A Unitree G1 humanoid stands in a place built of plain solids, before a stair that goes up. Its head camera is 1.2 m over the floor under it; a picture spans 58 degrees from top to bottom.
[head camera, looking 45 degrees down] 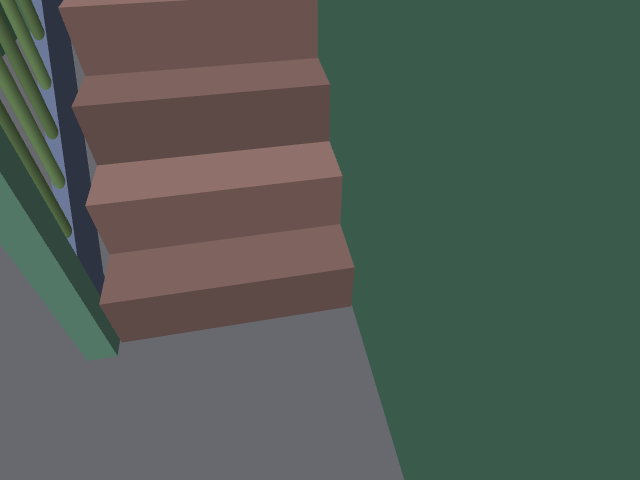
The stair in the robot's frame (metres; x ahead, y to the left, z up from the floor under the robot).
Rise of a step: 0.20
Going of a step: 0.20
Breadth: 0.75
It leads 11 degrees to the left of straight ahead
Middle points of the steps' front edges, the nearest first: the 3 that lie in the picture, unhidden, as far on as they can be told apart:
0.81 0.26 0.20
1.01 0.30 0.40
1.20 0.34 0.60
